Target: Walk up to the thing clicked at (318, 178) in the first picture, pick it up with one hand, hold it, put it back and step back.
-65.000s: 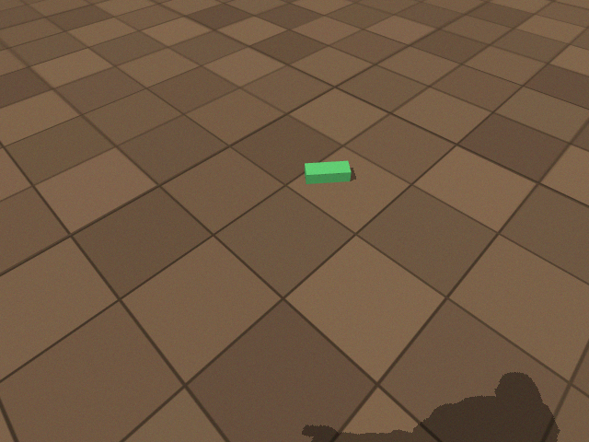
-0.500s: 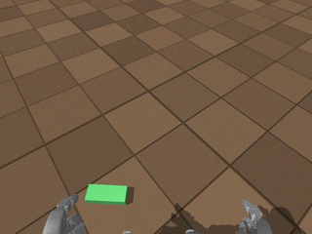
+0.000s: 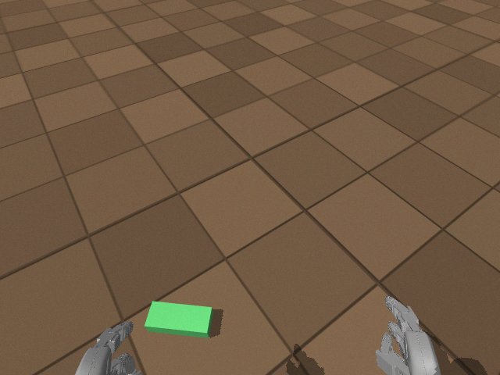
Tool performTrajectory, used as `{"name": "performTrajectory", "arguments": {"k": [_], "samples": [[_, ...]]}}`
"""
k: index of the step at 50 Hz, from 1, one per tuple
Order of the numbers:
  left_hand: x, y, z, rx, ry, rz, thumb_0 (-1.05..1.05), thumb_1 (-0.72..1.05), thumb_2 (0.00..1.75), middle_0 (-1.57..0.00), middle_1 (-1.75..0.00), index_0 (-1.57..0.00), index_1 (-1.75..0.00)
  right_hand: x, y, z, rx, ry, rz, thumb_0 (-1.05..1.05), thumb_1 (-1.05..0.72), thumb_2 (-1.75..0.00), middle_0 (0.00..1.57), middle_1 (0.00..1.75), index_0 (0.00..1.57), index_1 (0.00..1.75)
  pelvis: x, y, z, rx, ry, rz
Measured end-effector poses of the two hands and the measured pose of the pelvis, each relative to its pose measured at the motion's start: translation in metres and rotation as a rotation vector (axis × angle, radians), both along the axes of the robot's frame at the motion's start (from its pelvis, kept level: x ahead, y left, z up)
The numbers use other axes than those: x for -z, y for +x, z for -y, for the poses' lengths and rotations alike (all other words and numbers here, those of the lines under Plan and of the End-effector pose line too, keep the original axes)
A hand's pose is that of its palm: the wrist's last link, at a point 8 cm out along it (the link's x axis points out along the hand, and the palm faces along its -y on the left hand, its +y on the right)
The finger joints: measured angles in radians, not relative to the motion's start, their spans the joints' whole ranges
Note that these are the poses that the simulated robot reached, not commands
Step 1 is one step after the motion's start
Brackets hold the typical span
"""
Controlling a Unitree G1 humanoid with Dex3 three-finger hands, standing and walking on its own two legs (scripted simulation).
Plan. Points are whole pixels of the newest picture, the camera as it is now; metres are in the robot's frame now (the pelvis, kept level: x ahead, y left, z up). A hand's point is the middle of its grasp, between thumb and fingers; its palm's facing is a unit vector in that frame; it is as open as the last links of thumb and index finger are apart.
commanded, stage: home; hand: left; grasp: from above
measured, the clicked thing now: (180, 319) +0.46 +0.26 -0.69
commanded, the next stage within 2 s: stand in 1.62 s
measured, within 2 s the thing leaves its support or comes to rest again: neither
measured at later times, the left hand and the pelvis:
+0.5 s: hand out of the picture +0.16 +0.18 -0.05, palm faces +0.04 -0.98 -0.21, open 7.4 cm; pelvis +0.00 +0.01 +0.00, yaw -1 degrees
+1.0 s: hand (136, 372) +0.17 +0.18 -0.04, palm faces +0.04 -0.98 -0.22, open 7.4 cm; pelvis +0.00 +0.00 +0.00, yaw +0 degrees
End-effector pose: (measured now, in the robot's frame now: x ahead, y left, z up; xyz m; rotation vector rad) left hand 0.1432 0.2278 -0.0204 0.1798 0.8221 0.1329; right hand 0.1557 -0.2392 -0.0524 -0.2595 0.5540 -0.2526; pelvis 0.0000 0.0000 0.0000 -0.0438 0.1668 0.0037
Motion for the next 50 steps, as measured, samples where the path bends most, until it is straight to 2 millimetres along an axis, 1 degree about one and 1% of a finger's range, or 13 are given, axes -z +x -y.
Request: {"name": "performTrajectory", "arguments": {"k": [9, 16, 34, 50], "samples": [[-0.001, 0.005, -0.002, 0.011, 0.003, 0.002, 0.01, 0.91, 0.90, -0.20, -0.30, -0.20, -0.30, 0.007, -0.014, -0.002, 0.028, 0.012, -0.038, 0.01, -0.90, -0.90, 0.20, 0.30, 0.21, 0.30, 0.000, 0.001, -0.003, 0.007, -0.001, 0.002], [-0.002, 0.006, -0.004, 0.016, 0.004, 0.002, 0.01, 0.91, 0.90, -0.20, -0.30, -0.20, -0.30, 0.009, -0.019, -0.003, 0.036, 0.014, -0.046, 0.01, -0.90, -0.90, 0.20, 0.30, 0.21, 0.30, 0.000, 0.001, -0.005, 0.010, -0.002, 0.003], [-0.001, 0.003, -0.003, 0.013, 0.001, 0.000, 0.01, 0.91, 0.90, -0.20, -0.30, -0.20, -0.30, 0.004, -0.011, -0.003, 0.023, 0.007, -0.016, 0.01, -0.90, -0.90, 0.20, 0.30, 0.21, 0.30, 0.000, 0.000, -0.005, 0.008, -0.002, 0.000], [-0.002, 0.009, -0.003, 0.013, 0.007, 0.005, 0.01, 0.91, 0.90, -0.20, -0.30, -0.20, -0.30, 0.008, -0.009, -0.002, 0.026, 0.014, -0.033, 0.01, -0.90, -0.90, 0.20, 0.30, 0.21, 0.30, 0.000, 0.004, -0.003, 0.009, -0.001, -0.005]]}}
